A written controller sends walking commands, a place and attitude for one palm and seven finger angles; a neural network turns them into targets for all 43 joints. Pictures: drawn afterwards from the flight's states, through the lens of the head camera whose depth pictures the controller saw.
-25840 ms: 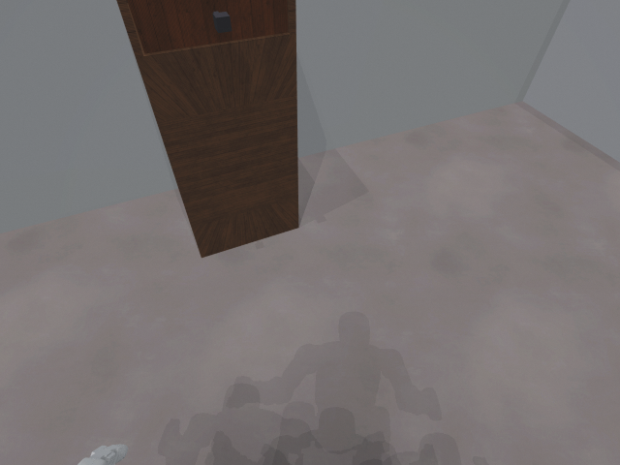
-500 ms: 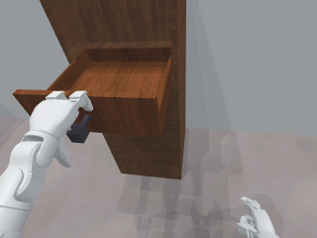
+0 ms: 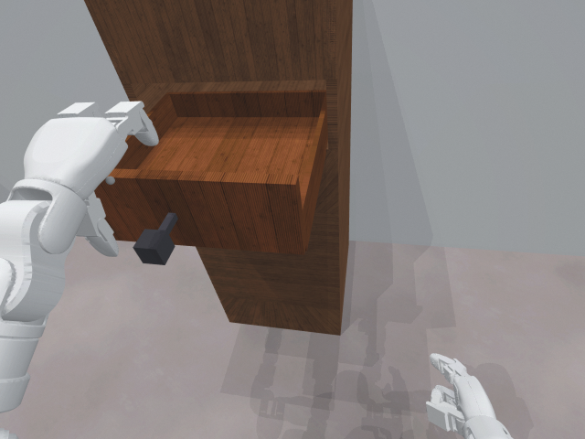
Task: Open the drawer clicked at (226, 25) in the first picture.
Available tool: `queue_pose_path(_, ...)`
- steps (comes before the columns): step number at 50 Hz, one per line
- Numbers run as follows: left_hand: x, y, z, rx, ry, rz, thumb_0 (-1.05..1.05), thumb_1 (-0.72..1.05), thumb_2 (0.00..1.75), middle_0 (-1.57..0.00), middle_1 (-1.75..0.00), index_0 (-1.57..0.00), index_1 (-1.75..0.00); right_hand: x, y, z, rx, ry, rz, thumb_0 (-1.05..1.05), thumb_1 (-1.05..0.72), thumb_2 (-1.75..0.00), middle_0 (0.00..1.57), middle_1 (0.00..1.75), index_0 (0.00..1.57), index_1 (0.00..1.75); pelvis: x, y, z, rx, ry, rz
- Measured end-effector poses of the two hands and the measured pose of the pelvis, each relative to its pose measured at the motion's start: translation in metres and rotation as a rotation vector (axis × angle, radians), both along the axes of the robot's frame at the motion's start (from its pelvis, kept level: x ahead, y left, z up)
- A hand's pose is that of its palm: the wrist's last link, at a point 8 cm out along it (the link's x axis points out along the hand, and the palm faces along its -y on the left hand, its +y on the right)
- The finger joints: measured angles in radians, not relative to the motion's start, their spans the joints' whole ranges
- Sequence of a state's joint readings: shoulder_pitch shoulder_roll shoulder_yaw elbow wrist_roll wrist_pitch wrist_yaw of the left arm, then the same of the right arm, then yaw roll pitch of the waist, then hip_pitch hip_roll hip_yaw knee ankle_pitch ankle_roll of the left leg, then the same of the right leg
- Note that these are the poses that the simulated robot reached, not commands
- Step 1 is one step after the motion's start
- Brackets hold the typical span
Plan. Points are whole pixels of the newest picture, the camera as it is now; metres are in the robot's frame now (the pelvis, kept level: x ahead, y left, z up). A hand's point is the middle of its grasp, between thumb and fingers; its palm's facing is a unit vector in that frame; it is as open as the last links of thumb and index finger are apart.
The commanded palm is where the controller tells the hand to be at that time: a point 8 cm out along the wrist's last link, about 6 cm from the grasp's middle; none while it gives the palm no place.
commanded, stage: lift the hand off the handle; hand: left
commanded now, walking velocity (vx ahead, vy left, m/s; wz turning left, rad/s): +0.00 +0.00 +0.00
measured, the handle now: (161, 236) +0.33 +0.24 +0.13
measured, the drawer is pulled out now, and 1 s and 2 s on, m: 0.29 0.29 0.29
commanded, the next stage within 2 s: draw the hand back to the body in 0.36 s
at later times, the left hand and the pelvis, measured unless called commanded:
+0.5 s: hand (89, 164) +0.31 +0.26 +0.27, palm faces +0.18 +0.00 -0.98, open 13.8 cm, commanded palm +0.25 +0.25 +0.33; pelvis -0.01 +0.00 +0.00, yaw +0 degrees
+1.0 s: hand (103, 234) +0.25 +0.24 +0.22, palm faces +0.14 -0.04 -0.99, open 13.9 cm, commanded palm +0.20 +0.26 +0.32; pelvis -0.01 +0.00 -0.01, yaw +0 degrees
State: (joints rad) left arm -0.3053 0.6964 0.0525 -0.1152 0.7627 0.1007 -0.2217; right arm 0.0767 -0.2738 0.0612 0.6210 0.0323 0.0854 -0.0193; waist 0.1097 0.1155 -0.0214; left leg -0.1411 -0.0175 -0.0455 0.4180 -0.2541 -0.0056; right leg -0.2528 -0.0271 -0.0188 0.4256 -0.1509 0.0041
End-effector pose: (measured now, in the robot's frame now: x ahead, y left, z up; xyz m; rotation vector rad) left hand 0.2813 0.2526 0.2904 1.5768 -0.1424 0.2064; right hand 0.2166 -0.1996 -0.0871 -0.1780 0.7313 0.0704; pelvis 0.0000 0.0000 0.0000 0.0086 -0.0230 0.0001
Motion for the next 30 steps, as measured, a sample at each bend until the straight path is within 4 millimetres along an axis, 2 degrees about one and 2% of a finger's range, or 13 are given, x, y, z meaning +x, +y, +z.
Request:
queue_pose_path(4,0.001,0.005,0.007,-0.016,0.025,0.043,0.0,-0.5,0.3,-0.32,-1.21,-0.33,-1.21,0.002,-0.003,0.001,0.007,-0.004,-0.003,0.02,-0.91,-0.9,0.2,0.3,0.2,0.3,0.0,0.001,-0.001,0.001,0.006,-0.004)
queue_pose_path(10,-0.005,-0.013,0.004,0.005,0.073,-0.039,0.0,-0.5,0.3,-0.32,-1.2,-0.33,-1.21,0.003,-0.009,0.004,-0.007,-0.017,-0.007,0.02,-0.91,-0.9,0.2,0.3,0.2,0.3,0.001,0.001,-0.002,0.001,0.008,-0.005)
queue_pose_path(14,-0.009,-0.018,0.017,0.031,0.039,-0.088,0.0,-0.5,0.3,-0.32,-1.2,-0.33,-1.21,0.002,-0.011,0.005,-0.017,-0.021,-0.004,0.02,-0.91,-0.9,0.2,0.3,0.2,0.3,0.001,0.0,-0.002,0.0,0.004,-0.003)
queue_pose_path(18,-0.008,-0.002,0.038,0.012,-0.019,-0.036,0.01,-0.5,0.3,-0.32,-1.2,-0.33,-1.21,-0.001,-0.011,0.003,-0.013,-0.011,0.004,0.02,-0.91,-0.9,0.2,0.3,0.2,0.3,-0.001,-0.002,-0.003,-0.001,0.008,-0.001)
queue_pose_path(21,-0.005,0.014,0.043,-0.023,-0.019,0.05,0.01,-0.5,0.3,-0.32,-1.2,-0.32,-1.21,-0.004,-0.012,0.0,-0.004,0.004,0.008,0.02,-0.91,-0.9,0.2,0.3,0.2,0.3,-0.003,-0.003,-0.003,0.0,0.016,0.001)
queue_pose_path(23,-0.003,0.016,0.038,-0.036,0.005,0.081,0.0,-0.5,0.3,-0.32,-1.2,-0.32,-1.21,-0.007,-0.011,-0.002,0.002,0.013,0.01,0.02,-0.91,-0.9,0.2,0.3,0.2,0.3,-0.005,-0.002,-0.003,0.001,0.021,0.003)
queue_pose_path(25,-0.002,0.009,0.027,-0.031,0.043,0.071,0.0,-0.5,0.3,-0.32,-1.2,-0.32,-1.21,-0.008,-0.011,-0.003,0.007,0.016,0.008,0.02,-0.91,-0.9,0.2,0.3,0.2,0.3,-0.006,-0.002,-0.004,0.002,0.022,0.002)
queue_pose_path(30,-0.014,-0.028,-0.001,0.017,0.127,-0.102,0.0,-0.49,0.3,-0.32,-1.2,-0.32,-1.2,-0.01,-0.01,-0.002,0.011,-0.003,-0.008,0.02,-0.91,-0.9,0.2,0.3,0.2,0.3,-0.003,-0.001,-0.005,0.004,0.015,-0.009)
